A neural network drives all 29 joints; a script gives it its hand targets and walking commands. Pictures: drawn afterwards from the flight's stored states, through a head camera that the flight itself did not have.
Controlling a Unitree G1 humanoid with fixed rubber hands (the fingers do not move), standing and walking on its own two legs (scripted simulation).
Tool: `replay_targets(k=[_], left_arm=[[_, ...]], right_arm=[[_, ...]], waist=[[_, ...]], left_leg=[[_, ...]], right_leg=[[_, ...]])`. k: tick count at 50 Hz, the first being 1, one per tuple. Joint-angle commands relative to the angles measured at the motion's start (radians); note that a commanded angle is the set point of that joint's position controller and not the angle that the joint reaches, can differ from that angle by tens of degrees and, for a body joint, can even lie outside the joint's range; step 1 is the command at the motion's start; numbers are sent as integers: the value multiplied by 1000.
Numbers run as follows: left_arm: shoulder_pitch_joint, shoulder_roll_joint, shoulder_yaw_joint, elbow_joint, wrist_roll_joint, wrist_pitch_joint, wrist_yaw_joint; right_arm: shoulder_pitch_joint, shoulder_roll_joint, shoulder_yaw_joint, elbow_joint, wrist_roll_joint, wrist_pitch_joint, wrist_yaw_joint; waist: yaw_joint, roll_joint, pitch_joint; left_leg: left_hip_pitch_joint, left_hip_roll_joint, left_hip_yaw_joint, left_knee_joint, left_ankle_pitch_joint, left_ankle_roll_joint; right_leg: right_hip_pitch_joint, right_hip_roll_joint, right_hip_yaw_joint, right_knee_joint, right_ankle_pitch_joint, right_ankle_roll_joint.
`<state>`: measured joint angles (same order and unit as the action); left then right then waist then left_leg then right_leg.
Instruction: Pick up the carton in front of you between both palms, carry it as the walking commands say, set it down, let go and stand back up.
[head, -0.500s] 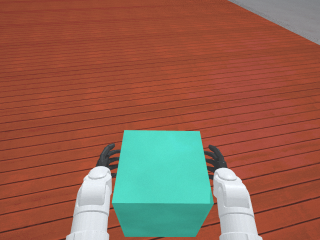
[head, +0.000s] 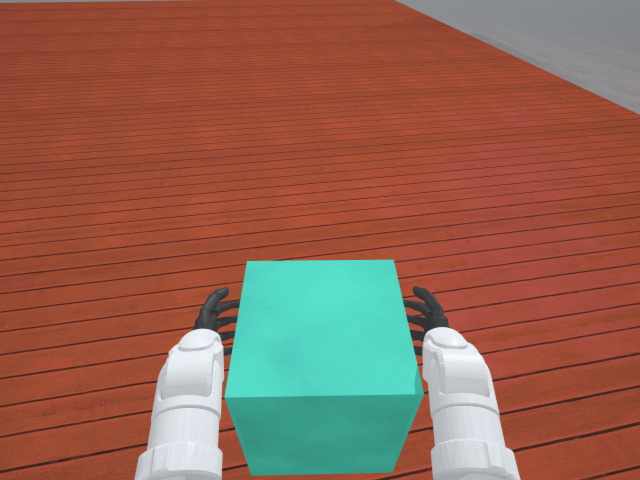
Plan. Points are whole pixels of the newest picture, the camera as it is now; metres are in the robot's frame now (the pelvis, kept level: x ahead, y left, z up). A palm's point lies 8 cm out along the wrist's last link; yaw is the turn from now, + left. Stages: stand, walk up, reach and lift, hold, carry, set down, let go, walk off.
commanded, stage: hold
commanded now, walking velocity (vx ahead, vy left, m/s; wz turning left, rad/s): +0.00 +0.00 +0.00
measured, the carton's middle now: (321, 369) +0.30 +0.00 -0.03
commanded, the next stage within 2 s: set down in 0.12 s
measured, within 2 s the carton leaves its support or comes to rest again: neither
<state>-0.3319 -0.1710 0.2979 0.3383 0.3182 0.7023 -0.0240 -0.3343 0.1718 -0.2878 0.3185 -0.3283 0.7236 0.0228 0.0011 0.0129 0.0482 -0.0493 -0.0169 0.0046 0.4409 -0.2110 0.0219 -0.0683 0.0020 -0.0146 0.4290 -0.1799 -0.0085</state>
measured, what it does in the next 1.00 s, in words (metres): lowers itself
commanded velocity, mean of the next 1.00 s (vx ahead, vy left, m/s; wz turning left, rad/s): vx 0.00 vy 0.00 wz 0.00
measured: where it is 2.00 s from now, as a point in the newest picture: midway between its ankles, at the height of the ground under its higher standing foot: outside the picture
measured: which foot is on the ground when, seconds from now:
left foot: down 0.00-1.00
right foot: down 0.00-1.00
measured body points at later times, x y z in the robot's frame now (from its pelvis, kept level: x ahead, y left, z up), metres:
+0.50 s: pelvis +0.02 -0.01 -0.01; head +0.06 -0.01 +0.44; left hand +0.36 +0.15 -0.01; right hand +0.36 -0.15 -0.01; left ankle +0.03 +0.11 -0.74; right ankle +0.05 -0.11 -0.74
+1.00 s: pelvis -0.03 +0.00 -0.13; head +0.19 -0.01 +0.26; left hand +0.40 +0.15 -0.19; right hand +0.41 -0.16 -0.20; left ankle +0.03 +0.11 -0.74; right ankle +0.05 -0.12 -0.74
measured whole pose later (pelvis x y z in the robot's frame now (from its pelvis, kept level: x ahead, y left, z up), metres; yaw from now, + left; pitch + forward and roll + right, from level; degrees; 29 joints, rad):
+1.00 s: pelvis -0.03 +0.00 -0.13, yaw +0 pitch +33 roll +1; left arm -0.74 -0.15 0.51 0.51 0.25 0.25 0.02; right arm -0.77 0.09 -0.45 0.56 -0.27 0.26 0.02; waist 0.01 0.01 -0.08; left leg -1.38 -0.02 0.00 1.21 -0.41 0.00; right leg -1.41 0.01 0.01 1.19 -0.37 -0.01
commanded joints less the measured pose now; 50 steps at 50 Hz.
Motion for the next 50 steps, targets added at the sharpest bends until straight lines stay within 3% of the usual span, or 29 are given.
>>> replay_targets(k=[1, 9, 12, 19, 23, 25, 27, 32, 37, 39, 42, 46, 50], left_arm=[[-526, -930, -513, -1, -252, -27, -250], [-475, -913, -529, -60, -258, -22, -229], [-474, -895, -494, -43, -236, -33, -222], [-583, -825, -281, 141, -101, -137, -201], [-568, -699, -156, 192, -10, -245, -170], [-548, -656, -133, 202, 5, -311, -163], [-548, -659, -150, 204, -5, -383, -159], [-638, -749, -309, 219, -87, -542, -154], [-727, -777, -460, 158, -164, -604, -143], [-759, -786, -487, 142, -185, -598, -140], [-805, -809, -477, 156, -186, -558, -147], [-889, -850, -407, 215, -161, -476, -176], [-973, -861, -336, 269, -140, -416, -201]], right_arm=[[-500, 935, 505, 0, 258, -30, 246], [-457, 929, 530, -55, 275, -30, 225], [-464, 914, 501, -34, 261, -44, 218], [-584, 829, 289, 156, 124, -159, 198], [-575, 687, 158, 227, 23, -269, 172], [-556, 639, 140, 247, 3, -335, 165], [-556, 635, 165, 259, 8, -409, 160], [-645, 716, 326, 267, 89, -565, 159], [-726, 758, 460, 210, 153, -621, 149], [-760, 767, 489, 192, 171, -614, 146], [-808, 773, 489, 204, 176, -577, 158], [-896, 794, 426, 267, 155, -501, 198], [-975, 802, 356, 326, 132, -441, 228]], waist=[[-7, -9, -168], [6, -13, -231], [15, -13, -216], [15, -8, -146], [11, -1, -143], [9, -7, -190], [7, -16, -269], [12, -16, -569], [11, -15, -950], [11, -18, -1033], [13, -13, -1028], [10, -24, -927], [11, -32, -902]], left_leg=[[-108, -21, -105, -142, -109, 19], [-37, -39, -102, -112, 88, 5], [-42, -43, -98, -103, 102, 3], [-153, -52, -89, -27, 36, 10], [-263, -68, -77, 53, 87, 3], [-316, -78, -69, 103, 136, -5], [-359, -88, -64, 155, 188, -14], [-488, -106, -66, 315, 306, -32], [-669, -120, -64, 477, 391, -48], [-726, -128, -55, 524, 356, -51], [-786, -132, -49, 576, 242, -51], [-936, -132, -37, 622, 23, -44], [-1056, -134, -24, 683, -69, -38]], right_leg=[[84, 56, 92, -82, -82, -14], [109, 54, 108, -84, 88, -8], [98, 55, 112, -75, 102, -7], [-39, 65, 109, -5, 35, -22], [-163, 84, 100, 78, 89, -20], [-215, 90, 94, 123, 136, -14], [-255, 96, 87, 175, 194, -8], [-355, 114, 86, 341, 326, 2], [-381, 117, 104, 521, 495, 5], [-444, 122, 97, 565, 455, 10], [-618, 132, 76, 605, 274, 14], [-804, 136, 52, 648, 31, 9], [-924, 142, 36, 707, -68, 2]])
